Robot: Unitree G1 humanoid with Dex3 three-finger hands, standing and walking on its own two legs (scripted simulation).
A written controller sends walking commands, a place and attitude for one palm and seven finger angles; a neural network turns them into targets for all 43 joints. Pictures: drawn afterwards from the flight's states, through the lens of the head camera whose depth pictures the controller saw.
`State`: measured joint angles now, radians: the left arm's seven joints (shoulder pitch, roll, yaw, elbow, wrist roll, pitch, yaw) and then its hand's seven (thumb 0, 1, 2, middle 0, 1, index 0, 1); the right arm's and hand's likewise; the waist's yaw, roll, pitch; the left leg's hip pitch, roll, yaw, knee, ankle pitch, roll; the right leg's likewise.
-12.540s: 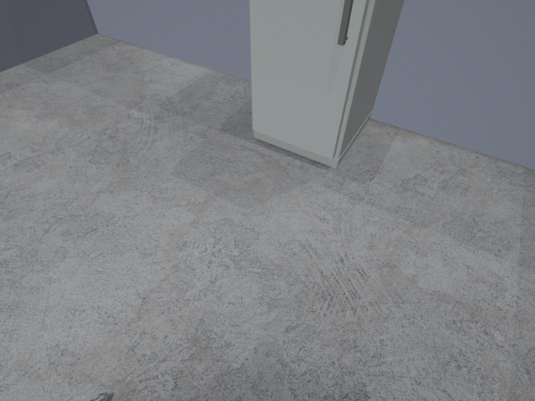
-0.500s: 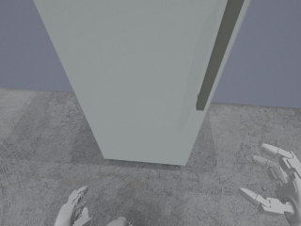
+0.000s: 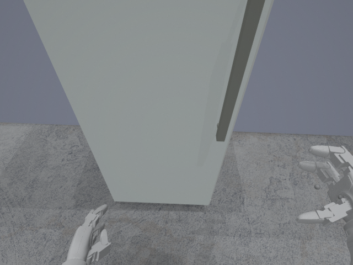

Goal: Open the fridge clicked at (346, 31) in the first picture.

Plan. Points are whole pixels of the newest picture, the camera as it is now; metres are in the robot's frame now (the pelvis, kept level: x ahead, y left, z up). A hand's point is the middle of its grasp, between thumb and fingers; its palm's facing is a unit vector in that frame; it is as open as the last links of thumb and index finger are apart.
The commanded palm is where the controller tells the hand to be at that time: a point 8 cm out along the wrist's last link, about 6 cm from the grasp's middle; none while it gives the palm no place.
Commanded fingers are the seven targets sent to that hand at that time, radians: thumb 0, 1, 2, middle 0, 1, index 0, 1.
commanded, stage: raise the hand to about handle height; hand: right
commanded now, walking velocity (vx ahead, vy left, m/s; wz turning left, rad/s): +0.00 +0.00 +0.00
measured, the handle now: (234, 73) +0.52 -0.13 +0.19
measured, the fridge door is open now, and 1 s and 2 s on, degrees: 0 0 0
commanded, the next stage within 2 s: move the hooked fingers beside the handle in 0.70 s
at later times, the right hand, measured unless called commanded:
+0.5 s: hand (315, 166) +0.29 -0.26 +0.13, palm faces +0.08 +1.00 -0.03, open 14.0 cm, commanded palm +0.25 -0.30 +0.14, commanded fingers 0.00 0.50 -0.30 0.30 1.20 0.30 1.20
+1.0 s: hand (311, 163) +0.29 -0.25 +0.14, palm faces +0.09 +1.00 -0.01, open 14.0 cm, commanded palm +0.27 -0.29 +0.13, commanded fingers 0.00 0.50 -0.30 0.30 1.20 0.30 1.20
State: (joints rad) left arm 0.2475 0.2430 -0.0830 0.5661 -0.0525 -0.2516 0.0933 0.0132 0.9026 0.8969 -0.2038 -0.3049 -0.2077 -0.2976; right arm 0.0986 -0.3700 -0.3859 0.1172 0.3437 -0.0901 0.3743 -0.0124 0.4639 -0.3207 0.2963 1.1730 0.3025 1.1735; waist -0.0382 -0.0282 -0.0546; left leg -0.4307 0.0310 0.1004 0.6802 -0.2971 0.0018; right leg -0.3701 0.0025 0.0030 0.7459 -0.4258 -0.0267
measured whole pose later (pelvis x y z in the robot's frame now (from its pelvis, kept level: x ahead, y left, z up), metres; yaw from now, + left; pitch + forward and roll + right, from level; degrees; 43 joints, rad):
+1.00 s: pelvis -0.01 +0.02 +0.01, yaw +0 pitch +0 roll +1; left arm 0.26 0.27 -0.07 0.60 -0.07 -0.23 0.13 0.01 0.90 0.90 -0.20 -0.30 -0.21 -0.30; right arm -0.14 -0.40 -0.42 0.33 0.32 -0.04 0.41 -0.02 0.50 -0.30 0.30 1.20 0.30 1.20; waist -0.03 -0.03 -0.01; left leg -0.36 0.02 0.10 0.60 -0.24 0.02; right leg -0.29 -0.01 0.00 0.64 -0.36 -0.01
